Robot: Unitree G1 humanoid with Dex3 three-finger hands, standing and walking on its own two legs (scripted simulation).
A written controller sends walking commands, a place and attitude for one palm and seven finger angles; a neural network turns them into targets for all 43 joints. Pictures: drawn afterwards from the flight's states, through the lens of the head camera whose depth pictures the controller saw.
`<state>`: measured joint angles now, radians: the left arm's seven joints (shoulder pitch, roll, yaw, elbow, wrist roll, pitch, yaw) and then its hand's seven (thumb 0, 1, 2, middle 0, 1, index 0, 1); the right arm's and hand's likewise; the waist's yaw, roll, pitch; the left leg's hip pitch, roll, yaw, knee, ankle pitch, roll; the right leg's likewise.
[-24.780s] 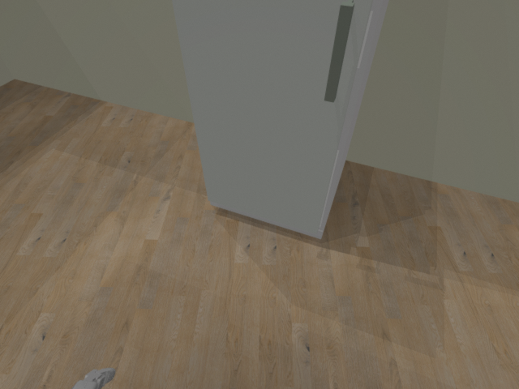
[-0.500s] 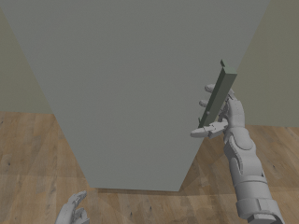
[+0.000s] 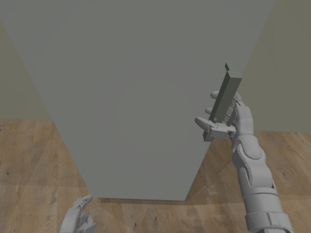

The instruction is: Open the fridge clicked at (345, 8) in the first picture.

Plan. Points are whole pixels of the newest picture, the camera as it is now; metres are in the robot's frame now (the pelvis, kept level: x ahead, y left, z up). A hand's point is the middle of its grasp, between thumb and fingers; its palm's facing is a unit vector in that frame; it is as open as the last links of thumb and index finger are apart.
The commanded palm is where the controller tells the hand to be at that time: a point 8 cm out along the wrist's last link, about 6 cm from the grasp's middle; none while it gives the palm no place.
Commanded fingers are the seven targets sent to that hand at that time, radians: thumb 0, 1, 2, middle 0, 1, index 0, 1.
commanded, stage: grip the handle and tug to test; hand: right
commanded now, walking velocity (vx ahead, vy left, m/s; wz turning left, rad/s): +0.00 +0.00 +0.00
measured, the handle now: (217, 105) +0.43 -0.14 +0.13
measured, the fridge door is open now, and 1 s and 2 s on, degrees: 0 0 8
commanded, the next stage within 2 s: pull the door a little, standing still in 0.98 s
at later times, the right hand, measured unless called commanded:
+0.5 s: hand (214, 120) +0.37 -0.12 +0.14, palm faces -0.01 +1.00 -0.02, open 6.4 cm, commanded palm +0.34 -0.16 +0.14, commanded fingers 0.00 -0.90 -0.90 0.45 1.40 0.45 1.40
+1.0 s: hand (214, 120) +0.36 -0.12 +0.14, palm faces -0.02 +1.00 -0.02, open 6.4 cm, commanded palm +0.32 -0.16 +0.14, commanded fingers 0.00 -0.90 -0.90 0.45 1.40 0.45 1.40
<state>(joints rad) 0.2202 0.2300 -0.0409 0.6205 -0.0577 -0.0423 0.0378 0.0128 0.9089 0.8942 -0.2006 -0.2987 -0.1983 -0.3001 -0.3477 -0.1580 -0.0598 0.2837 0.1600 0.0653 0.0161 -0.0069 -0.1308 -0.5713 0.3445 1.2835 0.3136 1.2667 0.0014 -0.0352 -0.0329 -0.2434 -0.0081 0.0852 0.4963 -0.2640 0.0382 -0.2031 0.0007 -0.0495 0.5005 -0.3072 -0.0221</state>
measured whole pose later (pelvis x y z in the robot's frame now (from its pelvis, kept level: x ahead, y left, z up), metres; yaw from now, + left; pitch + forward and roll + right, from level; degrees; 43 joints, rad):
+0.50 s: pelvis +0.01 +0.00 +0.00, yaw +0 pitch +1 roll +0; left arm 0.22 0.22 -0.04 0.62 -0.05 -0.02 0.04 0.01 0.91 0.89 -0.20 -0.30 -0.20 -0.30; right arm -0.32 -0.14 -0.04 0.22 0.15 0.10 -0.01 0.01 -0.66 -0.79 0.33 1.32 0.30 1.32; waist 0.00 -0.03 -0.03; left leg -0.23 0.00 0.09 0.49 -0.27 0.03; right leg -0.19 0.01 -0.05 0.50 -0.32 -0.03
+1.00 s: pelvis +0.02 +0.00 +0.00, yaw +1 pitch +1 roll +0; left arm 0.23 0.23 -0.04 0.58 -0.05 0.00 0.03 0.01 0.91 0.89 -0.20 -0.30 -0.20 -0.30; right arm -0.21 -0.16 -0.08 0.11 0.16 0.13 0.01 0.01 -0.69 -0.77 0.29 1.34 0.26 1.35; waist 0.02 -0.04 -0.05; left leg -0.21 -0.02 0.06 0.47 -0.27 0.04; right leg -0.16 -0.01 -0.07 0.47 -0.32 -0.02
